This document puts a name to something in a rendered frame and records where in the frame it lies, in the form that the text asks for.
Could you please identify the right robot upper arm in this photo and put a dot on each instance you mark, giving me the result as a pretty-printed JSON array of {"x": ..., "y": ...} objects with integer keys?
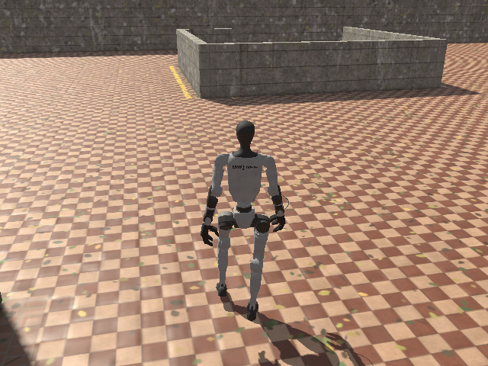
[{"x": 271, "y": 172}]

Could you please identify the right robot hand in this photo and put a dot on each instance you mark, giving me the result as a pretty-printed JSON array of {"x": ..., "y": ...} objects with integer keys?
[{"x": 277, "y": 220}]

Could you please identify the right robot forearm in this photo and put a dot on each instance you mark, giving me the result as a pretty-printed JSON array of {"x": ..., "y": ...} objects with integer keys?
[{"x": 278, "y": 203}]

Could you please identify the left robot hand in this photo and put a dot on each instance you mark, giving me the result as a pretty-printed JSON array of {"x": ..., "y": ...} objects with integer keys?
[{"x": 205, "y": 236}]

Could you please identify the left robot forearm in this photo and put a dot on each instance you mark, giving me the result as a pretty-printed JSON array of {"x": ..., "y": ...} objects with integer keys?
[{"x": 210, "y": 208}]

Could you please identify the left robot upper arm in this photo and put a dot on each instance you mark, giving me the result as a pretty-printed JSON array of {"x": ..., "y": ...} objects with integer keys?
[{"x": 217, "y": 176}]

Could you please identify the left robot foot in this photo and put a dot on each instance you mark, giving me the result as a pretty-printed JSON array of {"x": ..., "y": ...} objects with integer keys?
[{"x": 221, "y": 290}]

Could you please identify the robot torso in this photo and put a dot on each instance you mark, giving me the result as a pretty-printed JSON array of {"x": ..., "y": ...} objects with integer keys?
[{"x": 244, "y": 182}]

